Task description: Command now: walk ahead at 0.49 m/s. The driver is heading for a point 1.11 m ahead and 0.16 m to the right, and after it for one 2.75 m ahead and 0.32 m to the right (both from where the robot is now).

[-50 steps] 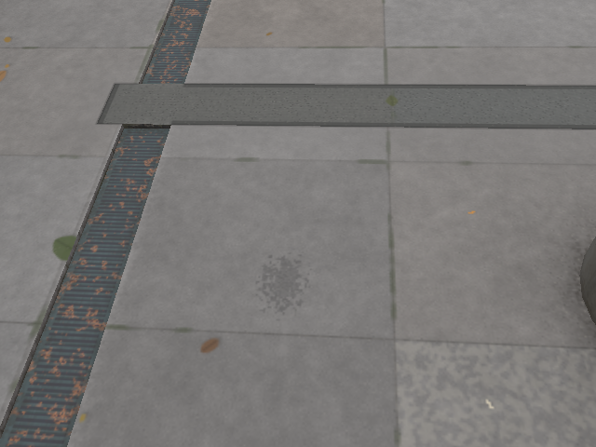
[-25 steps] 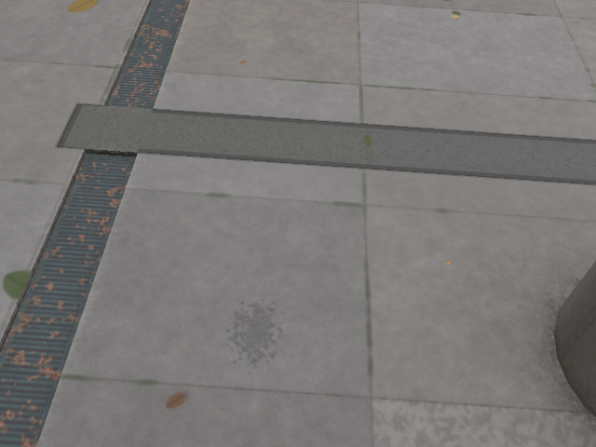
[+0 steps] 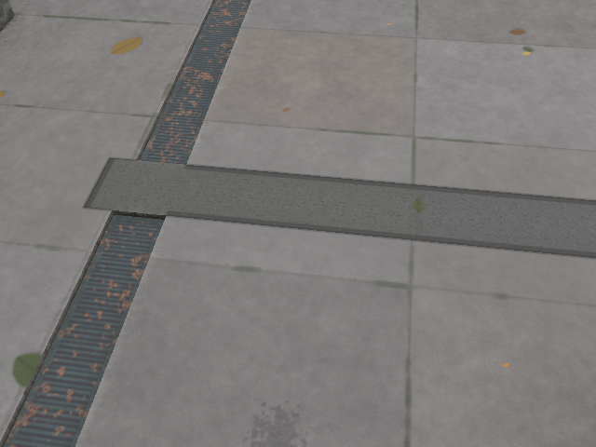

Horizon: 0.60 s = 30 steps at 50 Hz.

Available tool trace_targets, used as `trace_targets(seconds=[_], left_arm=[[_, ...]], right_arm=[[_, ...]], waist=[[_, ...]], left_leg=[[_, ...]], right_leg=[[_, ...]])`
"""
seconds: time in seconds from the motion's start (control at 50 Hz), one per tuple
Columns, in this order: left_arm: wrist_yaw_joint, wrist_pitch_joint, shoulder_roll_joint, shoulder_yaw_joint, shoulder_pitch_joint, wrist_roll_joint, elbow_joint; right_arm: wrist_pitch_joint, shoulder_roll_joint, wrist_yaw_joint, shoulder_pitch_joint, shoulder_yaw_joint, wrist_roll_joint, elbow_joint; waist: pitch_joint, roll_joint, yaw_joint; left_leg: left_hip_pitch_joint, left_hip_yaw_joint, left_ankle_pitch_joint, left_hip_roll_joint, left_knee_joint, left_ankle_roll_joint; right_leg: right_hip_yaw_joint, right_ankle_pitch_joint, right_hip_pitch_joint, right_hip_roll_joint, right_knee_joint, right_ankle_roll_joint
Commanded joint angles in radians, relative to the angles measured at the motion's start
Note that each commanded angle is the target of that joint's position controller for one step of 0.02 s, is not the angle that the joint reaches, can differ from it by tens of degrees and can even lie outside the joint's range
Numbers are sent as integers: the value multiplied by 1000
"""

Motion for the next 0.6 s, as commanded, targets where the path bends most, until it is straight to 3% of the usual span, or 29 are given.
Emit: trace_targets(seconds=[0.02,0.08,0.14,0.18,0.2,0.22,0.24,0.26,0.28,0.3,0.32,0.34,0.38,0.44,0.5,0.56,0.6], left_arm=[[14,-14,167,32,-54,-9,-67],[16,0,187,35,24,-18,-38],[21,23,195,40,62,-22,-15],[26,35,207,45,56,-23,-11],[28,40,216,48,40,-22,-13],[29,47,210,45,18,-19,-18],[31,47,170,27,21,-5,-34],[23,26,56,-9,144,0,-62],[14,2,83,-7,121,-9,-45],[6,-12,172,17,32,-39,-71],[6,-18,170,16,-40,-46,-91],[8,-17,157,16,-73,-31,-97],[11,6,131,20,-36,-19,-82],[19,31,93,13,-44,-9,-84],[17,27,81,9,-150,-1,-116],[6,15,59,0,-255,-5,-142],[-1,10,60,-2,-315,-10,-161]], right_arm=[[-21,-28,10,-55,-1,0,-66],[-31,-20,29,-156,7,11,-97],[-38,-37,49,-209,4,14,-129],[-38,-61,55,-178,-3,13,-130],[-38,-83,54,-120,-13,11,-118],[-37,-116,49,11,-34,8,-81],[-33,-170,38,179,-55,2,-41],[-29,-281,33,274,-81,-18,-26],[-26,-201,36,302,-61,-5,-20],[-26,-150,35,231,-40,-1,-27],[-24,-128,33,159,-33,-1,-38],[-24,-105,36,104,-25,-5,-40],[-34,-77,41,50,-18,-13,-42],[-50,-100,39,56,-26,-6,-16],[-44,-116,26,91,-30,-4,12],[-36,-135,16,128,-34,3,37],[-29,-148,14,170,-38,9,63]], waist=[[42,-83,-13],[60,-77,33],[67,-86,35],[40,-107,1],[0,-123,-36],[-84,-115,-112],[-222,-80,-181],[-382,150,-144],[-446,202,-165],[-284,127,-164],[-174,59,-140],[-94,7,-109],[-57,35,-53],[-27,26,-31],[6,8,-57],[28,9,-96],[41,10,-121]], left_leg=[[55,24,177,-12,-194,-6],[59,44,212,-42,-313,0],[24,34,135,-59,-381,31],[75,41,49,-80,-403,58],[164,63,11,-108,-411,76],[347,96,28,-141,-438,105],[637,28,63,-69,-393,151],[1052,-426,-78,198,-414,311],[1113,-700,-180,259,-572,351],[1001,-567,-229,227,-593,297],[851,-430,-167,187,-612,269],[715,-332,-78,145,-647,256],[569,-229,12,92,-713,244],[510,-135,115,76,-770,263],[532,-63,141,53,-791,248],[539,-4,108,28,-797,219],[580,-7,80,47,-788,218]], right_leg=[[118,178,-80,-237,-148,-140],[119,165,3,-266,-128,-138],[138,229,134,-319,-67,-125],[142,354,194,-339,-2,-104],[131,512,205,-330,71,-92],[93,652,179,-288,231,-69],[59,546,34,-239,469,-37],[16,116,-385,-78,874,36],[150,-396,-551,-20,1023,40],[172,-362,-644,-86,1086,25],[136,-273,-647,-139,1052,19],[117,-206,-621,-175,981,26],[122,-125,-509,-215,899,42],[107,-51,-515,-224,808,76],[99,114,-564,-222,617,97],[65,259,-515,-188,421,95],[58,283,-506,-171,354,91]])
